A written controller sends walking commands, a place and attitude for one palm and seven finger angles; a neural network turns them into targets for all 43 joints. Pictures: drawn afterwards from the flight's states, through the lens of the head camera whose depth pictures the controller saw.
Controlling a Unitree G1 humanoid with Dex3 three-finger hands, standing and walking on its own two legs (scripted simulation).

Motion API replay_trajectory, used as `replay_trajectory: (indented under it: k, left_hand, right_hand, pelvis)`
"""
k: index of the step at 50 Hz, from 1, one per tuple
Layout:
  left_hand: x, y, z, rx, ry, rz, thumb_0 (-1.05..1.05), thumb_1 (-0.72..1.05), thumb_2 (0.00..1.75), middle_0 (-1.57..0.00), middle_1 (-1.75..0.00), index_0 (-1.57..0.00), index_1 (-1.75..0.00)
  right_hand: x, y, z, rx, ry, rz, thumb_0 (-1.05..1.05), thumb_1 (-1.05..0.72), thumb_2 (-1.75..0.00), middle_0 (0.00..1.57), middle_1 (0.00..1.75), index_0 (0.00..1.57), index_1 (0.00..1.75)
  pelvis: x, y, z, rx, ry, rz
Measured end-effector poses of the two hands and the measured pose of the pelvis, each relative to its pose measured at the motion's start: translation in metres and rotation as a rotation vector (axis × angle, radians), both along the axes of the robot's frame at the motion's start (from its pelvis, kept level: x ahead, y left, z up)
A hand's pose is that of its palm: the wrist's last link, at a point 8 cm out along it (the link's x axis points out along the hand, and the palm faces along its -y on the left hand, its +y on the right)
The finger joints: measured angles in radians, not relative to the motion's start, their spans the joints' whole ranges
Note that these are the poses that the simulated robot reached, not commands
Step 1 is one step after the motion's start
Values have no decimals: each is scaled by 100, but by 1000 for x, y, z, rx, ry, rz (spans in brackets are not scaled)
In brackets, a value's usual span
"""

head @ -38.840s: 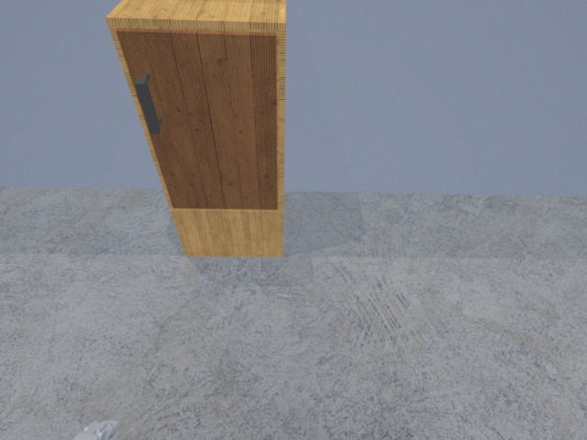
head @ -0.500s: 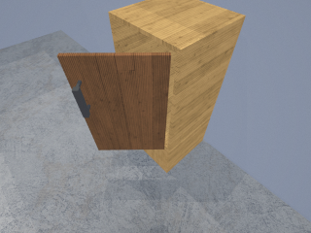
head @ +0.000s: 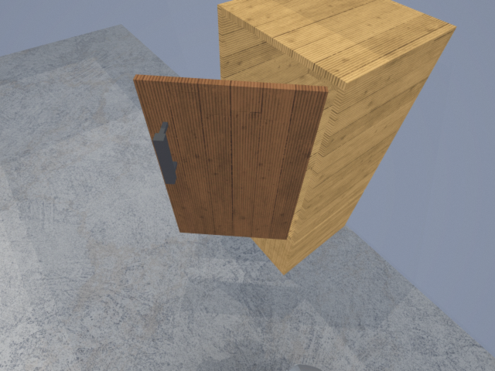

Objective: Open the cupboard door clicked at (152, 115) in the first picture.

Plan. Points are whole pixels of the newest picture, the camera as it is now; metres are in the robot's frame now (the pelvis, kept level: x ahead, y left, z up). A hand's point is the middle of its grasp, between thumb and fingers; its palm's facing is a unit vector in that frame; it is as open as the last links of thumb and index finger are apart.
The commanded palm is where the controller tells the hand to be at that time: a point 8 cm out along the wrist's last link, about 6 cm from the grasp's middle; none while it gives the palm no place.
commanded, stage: come to a stop and stand still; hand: left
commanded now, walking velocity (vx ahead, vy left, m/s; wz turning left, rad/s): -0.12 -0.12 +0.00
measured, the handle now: (167, 153) +0.55 +0.22 -0.03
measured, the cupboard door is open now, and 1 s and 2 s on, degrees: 48 48 48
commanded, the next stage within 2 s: look again from close up in 0.96 s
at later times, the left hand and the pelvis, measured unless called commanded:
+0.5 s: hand out of the picture +0.06 +0.12 -0.17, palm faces +0.03 -0.97 -0.22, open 7.2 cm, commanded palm none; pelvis -0.01 -0.06 +0.00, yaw +0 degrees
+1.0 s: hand out of the picture -0.03 +0.06 -0.17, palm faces +0.07 -0.99 -0.15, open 7.4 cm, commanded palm none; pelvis -0.01 -0.09 +0.00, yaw +1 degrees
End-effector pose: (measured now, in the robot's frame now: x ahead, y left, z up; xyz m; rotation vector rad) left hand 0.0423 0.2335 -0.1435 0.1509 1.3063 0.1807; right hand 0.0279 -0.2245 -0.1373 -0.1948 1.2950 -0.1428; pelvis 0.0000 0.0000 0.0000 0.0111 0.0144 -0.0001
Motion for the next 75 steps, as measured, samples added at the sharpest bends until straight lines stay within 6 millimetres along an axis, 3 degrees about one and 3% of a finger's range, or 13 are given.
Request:
replay_trajectory:
  k: [7,13,23,31,40,46,53,58,65,70,75]
  left_hand:
    - [40,-17,5,-6,-72,-43,0,91,90,-20,-29,-20,-30]
    - [49,-38,8,9,-101,-74,0,91,90,-20,-29,-20,-30]
    - [15,-60,9,10,-77,-42,-1,93,90,-20,-29,-20,-30]
    - [-30,-71,9,16,3,-9,-1,94,90,-20,-29,-20,-30]
    - [-75,-99,4,-32,103,30,0,92,90,-20,-29,-20,-30]
    - [-85,-115,2,-60,125,46,0,91,90,-20,-29,-20,-30]
    - [-79,-121,1,-68,120,50,0,91,90,-20,-29,-20,-30]
    - [-68,-102,1,-23,86,24,1,91,90,-20,-30,-20,-30]
    - [-27,-48,4,56,-42,18,1,91,90,-20,-30,-20,-30]
    - [6,-16,15,87,-133,-15,0,91,90,-20,-29,-20,-30]
    - [24,6,25,102,-188,-51,0,91,90,-20,-29,-20,-30]
  right_hand:
    - [-16,1,-7,31,62,-35,1,-93,-90,21,30,20,30]
    - [-30,-11,-20,65,93,-78,1,-92,-90,21,30,20,30]
    - [-41,-33,-14,80,100,-61,0,-92,-90,20,30,20,30]
    - [-45,-51,-13,81,106,-38,0,-92,-90,20,30,20,30]
    - [-55,-64,-11,76,140,-27,0,-91,-90,20,30,19,30]
    - [-61,-67,-10,72,162,-26,0,-91,-90,20,30,19,30]
    - [-65,-65,-9,79,178,-31,0,-91,-90,20,30,19,30]
    - [-55,-74,-10,53,133,-55,0,-91,-90,20,30,20,30]
    - [-24,-94,0,-55,21,-56,0,-91,-90,20,30,20,30]
    - [2,-91,12,-90,-72,-21,0,-91,-90,20,30,19,30]
    - [23,-77,18,-90,-139,19,0,-91,-90,20,30,20,30]
  pelvis:
    - [4,-6,0,3,-14,9]
    - [2,-23,-5,8,-20,-12]
    - [-5,-51,0,15,-28,-2]
    - [-10,-68,3,11,-35,4]
    - [-10,-80,4,6,-36,10]
    - [-9,-85,4,3,-35,14]
    - [-5,-88,4,1,-28,15]
    - [-6,-83,0,-25,-18,25]
    - [0,-65,-4,-44,-28,28]
    - [-2,-49,-1,-28,-43,9]
    - [-10,-32,1,-23,-55,1]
